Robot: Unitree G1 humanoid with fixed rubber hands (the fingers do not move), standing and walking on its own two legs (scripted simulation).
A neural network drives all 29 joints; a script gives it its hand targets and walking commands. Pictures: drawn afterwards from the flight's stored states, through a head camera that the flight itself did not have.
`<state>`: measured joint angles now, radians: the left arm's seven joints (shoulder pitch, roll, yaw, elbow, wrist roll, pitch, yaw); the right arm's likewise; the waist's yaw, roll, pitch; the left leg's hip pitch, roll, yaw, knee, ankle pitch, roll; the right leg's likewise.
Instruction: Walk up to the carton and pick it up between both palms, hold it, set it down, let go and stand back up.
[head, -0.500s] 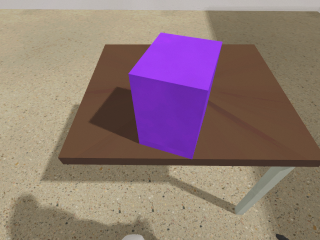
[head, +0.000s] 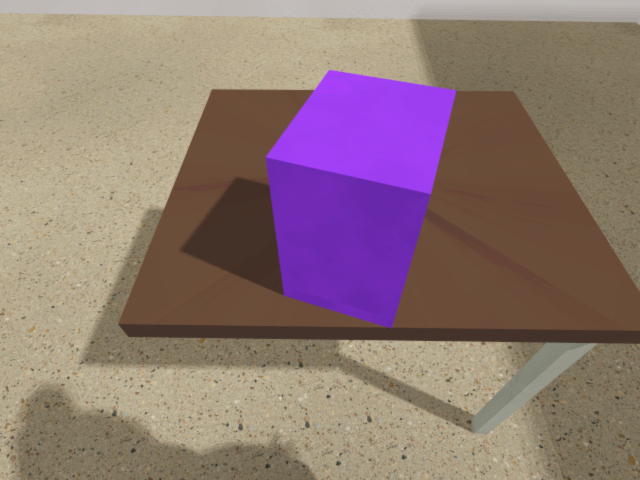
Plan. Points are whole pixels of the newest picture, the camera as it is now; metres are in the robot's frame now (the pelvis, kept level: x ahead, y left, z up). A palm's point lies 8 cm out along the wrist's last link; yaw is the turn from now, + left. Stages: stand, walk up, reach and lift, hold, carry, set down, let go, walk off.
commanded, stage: walk up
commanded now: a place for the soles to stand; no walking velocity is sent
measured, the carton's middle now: (361, 203) +0.47 -0.03 +0.08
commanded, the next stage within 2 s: none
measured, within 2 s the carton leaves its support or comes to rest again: neither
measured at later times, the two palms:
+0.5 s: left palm out of the picture +0.06 +0.28 -0.11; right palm out of the picture +0.09 -0.32 -0.10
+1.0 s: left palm out of the picture +0.08 +0.26 -0.10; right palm out of the picture +0.10 -0.35 -0.11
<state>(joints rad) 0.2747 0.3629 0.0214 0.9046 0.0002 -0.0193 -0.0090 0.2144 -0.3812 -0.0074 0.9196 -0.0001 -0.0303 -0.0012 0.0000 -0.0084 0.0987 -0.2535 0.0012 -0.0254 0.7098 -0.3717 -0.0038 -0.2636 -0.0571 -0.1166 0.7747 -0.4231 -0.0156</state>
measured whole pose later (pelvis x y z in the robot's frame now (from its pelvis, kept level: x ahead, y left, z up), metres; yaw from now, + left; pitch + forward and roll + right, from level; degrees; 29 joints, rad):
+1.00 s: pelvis +0.03 -0.04 +0.00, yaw -1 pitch -3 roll +2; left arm 0.27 0.37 0.02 0.90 0.00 -0.02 -0.03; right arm 0.21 -0.39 -0.02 0.92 0.00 -0.03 0.00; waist 0.00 0.00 0.15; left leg -0.37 0.00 -0.04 0.90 -0.48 0.00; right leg -0.27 -0.03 -0.13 0.72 -0.40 -0.06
